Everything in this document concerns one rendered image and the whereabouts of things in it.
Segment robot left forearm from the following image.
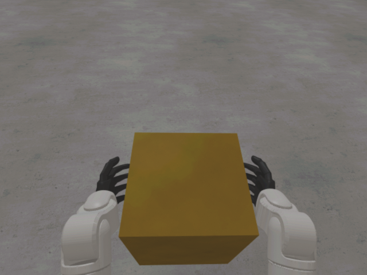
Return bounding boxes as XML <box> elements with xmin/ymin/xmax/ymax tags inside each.
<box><xmin>61</xmin><ymin>190</ymin><xmax>120</xmax><ymax>275</ymax></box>

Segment carton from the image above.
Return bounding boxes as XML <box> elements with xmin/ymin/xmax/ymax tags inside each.
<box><xmin>119</xmin><ymin>132</ymin><xmax>259</xmax><ymax>265</ymax></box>

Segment robot right forearm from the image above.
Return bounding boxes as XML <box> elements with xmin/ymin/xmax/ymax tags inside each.
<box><xmin>255</xmin><ymin>188</ymin><xmax>317</xmax><ymax>275</ymax></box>

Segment left robot hand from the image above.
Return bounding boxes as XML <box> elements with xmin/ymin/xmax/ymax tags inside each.
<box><xmin>96</xmin><ymin>156</ymin><xmax>130</xmax><ymax>203</ymax></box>

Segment right robot hand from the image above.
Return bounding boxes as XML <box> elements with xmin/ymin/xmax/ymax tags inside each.
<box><xmin>244</xmin><ymin>156</ymin><xmax>275</xmax><ymax>207</ymax></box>

